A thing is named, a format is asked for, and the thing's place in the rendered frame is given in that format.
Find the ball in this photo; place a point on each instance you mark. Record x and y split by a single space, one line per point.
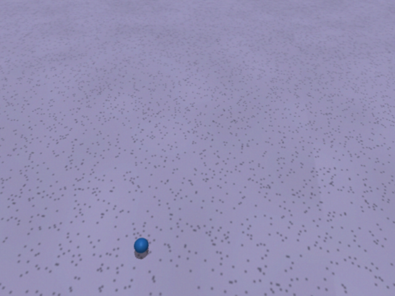
141 245

